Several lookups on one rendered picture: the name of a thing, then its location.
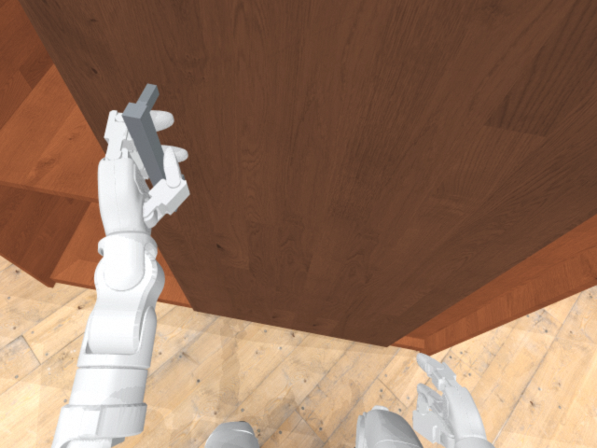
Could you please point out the handle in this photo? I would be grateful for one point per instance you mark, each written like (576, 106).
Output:
(142, 130)

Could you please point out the robot right thigh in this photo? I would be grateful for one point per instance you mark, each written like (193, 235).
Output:
(384, 429)

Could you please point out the right robot hand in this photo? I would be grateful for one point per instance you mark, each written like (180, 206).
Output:
(454, 415)

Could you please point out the left robot hand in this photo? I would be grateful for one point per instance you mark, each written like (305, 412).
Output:
(122, 189)

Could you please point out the robot thigh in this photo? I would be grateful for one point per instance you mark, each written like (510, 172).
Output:
(384, 429)
(232, 435)

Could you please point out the robot left thigh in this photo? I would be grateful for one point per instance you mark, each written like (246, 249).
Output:
(232, 435)

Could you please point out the left robot forearm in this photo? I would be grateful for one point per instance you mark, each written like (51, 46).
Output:
(106, 403)

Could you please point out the wardrobe door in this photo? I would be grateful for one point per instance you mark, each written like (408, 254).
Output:
(574, 243)
(355, 167)

